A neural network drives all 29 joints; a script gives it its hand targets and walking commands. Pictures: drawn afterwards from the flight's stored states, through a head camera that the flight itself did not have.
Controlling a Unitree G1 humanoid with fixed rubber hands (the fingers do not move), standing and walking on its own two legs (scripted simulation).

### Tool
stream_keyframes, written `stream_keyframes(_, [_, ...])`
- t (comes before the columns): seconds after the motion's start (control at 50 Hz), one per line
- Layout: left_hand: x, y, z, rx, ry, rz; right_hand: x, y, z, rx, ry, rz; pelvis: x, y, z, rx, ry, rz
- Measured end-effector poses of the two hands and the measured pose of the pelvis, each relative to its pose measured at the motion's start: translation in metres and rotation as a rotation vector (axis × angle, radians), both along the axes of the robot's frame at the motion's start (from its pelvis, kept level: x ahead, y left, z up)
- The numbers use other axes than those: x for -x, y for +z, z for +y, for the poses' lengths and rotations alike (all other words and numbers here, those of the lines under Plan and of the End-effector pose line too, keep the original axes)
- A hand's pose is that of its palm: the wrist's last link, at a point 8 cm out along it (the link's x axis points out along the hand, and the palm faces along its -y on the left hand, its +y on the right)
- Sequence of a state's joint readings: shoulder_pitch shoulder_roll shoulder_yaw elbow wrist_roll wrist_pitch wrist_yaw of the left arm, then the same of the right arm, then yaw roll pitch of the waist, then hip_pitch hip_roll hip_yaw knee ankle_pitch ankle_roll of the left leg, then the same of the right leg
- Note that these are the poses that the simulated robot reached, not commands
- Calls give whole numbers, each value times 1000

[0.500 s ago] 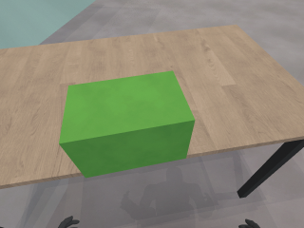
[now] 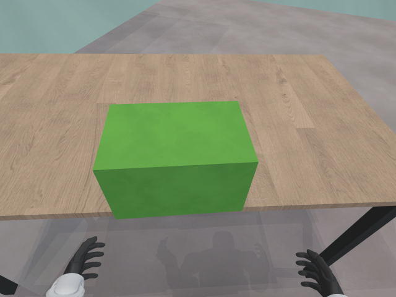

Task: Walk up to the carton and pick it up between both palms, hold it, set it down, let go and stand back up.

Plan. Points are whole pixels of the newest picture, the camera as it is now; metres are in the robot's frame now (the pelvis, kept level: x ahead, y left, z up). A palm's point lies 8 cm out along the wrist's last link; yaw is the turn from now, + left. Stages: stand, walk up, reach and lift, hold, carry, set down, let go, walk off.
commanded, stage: reach and lift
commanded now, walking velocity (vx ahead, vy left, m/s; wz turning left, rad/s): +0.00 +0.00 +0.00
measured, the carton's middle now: (177, 159) +0.37 +0.05 +0.08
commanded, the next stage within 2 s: none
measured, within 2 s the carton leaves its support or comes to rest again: neither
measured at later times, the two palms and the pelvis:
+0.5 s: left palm (56, 271) +0.17 +0.26 +0.01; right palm (319, 272) +0.17 -0.22 -0.01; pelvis +0.01 -0.02 +0.01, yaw +1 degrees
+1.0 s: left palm (21, 248) +0.19 +0.29 +0.08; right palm (307, 230) +0.21 -0.18 +0.07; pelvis +0.03 +0.02 +0.01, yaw +2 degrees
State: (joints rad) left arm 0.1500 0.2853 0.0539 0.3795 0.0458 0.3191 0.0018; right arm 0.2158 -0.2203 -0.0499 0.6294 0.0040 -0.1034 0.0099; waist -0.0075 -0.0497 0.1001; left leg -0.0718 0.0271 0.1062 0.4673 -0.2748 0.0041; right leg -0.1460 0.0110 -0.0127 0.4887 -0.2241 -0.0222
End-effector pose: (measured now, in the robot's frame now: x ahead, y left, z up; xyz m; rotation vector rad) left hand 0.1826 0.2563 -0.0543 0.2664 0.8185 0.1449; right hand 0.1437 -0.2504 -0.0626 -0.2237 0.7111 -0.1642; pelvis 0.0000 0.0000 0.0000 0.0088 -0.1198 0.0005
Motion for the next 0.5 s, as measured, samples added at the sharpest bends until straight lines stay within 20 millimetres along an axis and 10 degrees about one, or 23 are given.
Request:
stream_keyframes(0.26, [27,38,20,-35,24,-112,9,17,30,-110,-20,-68,2,5,-2,6,-4,-28])
stream_keyframes(0.5, [10,69,4,45,22,-294,-22,54,35,-144,-7,-212,-6,7,-20,-1,25,-26])
